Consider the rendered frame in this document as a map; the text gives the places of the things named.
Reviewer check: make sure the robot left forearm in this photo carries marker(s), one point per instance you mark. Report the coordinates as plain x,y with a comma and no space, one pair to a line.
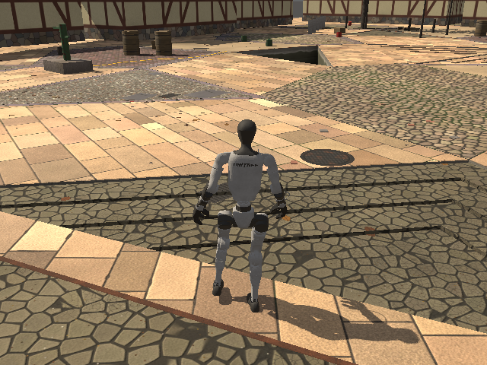
204,198

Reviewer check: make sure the right robot shin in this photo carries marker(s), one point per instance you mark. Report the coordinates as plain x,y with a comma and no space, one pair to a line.
255,277

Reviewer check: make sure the robot left foot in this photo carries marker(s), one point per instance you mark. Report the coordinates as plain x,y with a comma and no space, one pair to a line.
216,289

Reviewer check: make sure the right robot hand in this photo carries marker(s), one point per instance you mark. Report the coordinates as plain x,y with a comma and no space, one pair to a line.
277,208

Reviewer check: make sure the robot right forearm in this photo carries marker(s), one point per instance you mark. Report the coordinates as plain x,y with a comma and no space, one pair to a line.
280,198

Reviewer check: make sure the left robot upper arm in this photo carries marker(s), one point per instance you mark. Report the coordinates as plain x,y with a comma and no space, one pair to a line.
216,172

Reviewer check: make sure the left robot hand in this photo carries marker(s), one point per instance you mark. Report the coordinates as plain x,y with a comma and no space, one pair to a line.
197,214

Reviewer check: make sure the right robot upper arm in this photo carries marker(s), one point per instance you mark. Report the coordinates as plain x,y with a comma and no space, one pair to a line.
269,161

